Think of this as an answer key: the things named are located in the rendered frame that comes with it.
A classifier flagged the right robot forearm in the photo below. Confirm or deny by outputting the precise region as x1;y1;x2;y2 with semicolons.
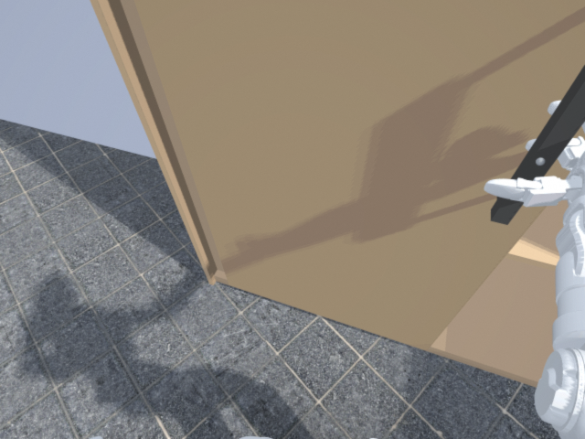
552;195;585;351

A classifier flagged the robot right hand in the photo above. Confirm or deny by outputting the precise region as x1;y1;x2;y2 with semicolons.
484;101;585;207

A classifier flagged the robot right upper arm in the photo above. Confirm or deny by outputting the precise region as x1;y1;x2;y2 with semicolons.
535;348;585;439

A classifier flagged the handle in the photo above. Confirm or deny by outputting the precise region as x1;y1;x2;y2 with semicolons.
491;65;585;225

